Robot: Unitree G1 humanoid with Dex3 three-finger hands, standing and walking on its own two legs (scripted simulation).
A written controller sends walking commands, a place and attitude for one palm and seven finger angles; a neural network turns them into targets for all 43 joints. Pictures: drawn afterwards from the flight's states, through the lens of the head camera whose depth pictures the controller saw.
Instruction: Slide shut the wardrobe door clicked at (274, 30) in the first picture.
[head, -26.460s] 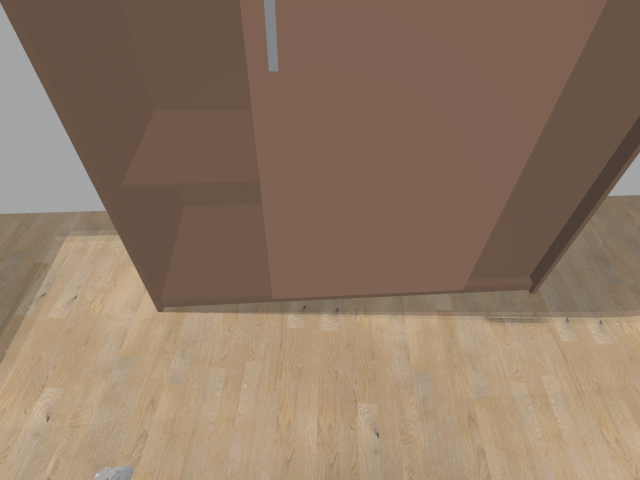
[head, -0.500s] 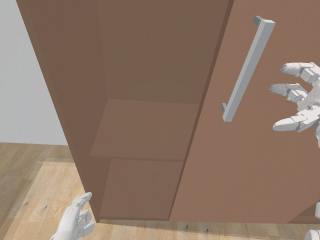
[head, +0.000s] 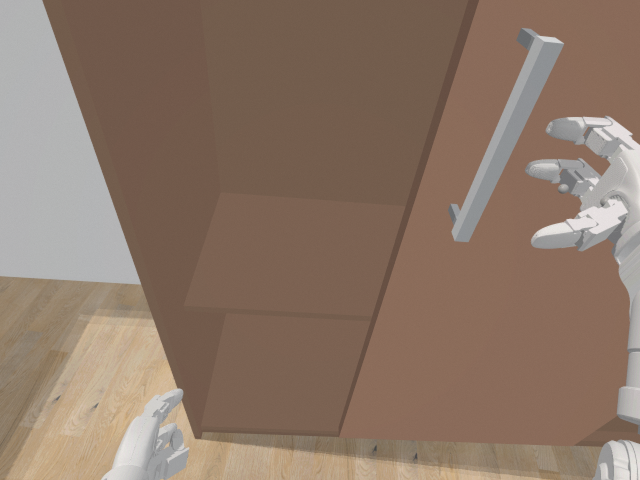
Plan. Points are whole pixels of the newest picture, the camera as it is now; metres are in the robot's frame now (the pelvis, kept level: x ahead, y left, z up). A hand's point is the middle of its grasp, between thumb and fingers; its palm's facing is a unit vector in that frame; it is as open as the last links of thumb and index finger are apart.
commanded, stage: feel for the door with the fingertips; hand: right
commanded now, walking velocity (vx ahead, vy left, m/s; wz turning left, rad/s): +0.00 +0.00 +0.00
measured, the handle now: (490, 147) +0.43 -0.16 +0.27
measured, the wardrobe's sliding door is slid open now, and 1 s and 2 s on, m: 0.41 0.41 0.41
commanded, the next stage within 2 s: slide the fingers in behind the handle in 0.90 s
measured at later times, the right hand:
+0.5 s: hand (529, 182) +0.36 -0.18 +0.26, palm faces +0.01 +1.00 -0.07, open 14.0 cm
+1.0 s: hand (514, 168) +0.38 -0.17 +0.27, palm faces -0.01 +1.00 -0.07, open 14.0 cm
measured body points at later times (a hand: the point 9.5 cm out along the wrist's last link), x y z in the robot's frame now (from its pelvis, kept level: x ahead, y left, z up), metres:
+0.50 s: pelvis +0.00 +0.01 +0.00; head -0.03 +0.04 +0.45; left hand +0.21 +0.24 -0.08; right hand +0.35 -0.24 +0.27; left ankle -0.03 +0.11 -0.74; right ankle +0.00 -0.11 -0.74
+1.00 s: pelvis +0.00 +0.01 +0.00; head -0.03 +0.03 +0.45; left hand +0.17 +0.25 -0.10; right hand +0.37 -0.22 +0.27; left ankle -0.03 +0.11 -0.74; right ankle +0.00 -0.11 -0.74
